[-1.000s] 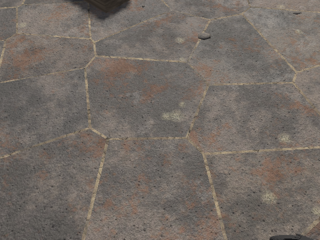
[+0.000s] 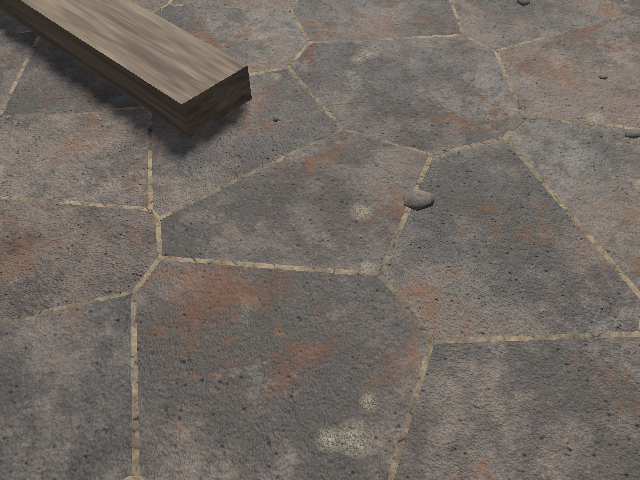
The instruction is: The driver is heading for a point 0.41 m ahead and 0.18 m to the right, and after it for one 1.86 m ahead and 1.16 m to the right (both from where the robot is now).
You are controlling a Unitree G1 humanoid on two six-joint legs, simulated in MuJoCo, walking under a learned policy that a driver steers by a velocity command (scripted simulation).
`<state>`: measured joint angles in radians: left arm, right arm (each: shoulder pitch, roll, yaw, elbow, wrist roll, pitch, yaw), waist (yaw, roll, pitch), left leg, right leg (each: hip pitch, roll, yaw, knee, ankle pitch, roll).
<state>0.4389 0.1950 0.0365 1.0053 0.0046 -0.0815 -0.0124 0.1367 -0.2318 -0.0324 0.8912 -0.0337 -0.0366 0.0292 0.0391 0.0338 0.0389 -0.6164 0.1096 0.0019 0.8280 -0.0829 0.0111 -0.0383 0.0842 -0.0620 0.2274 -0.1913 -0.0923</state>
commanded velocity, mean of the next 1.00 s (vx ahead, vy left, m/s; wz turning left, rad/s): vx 0.38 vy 0.00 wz -0.51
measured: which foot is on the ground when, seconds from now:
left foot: up 0.00-0.18, down 0.20-0.72, up 0.74-1.00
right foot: down 0.00-0.20, up 0.22-0.70, down 0.72-1.00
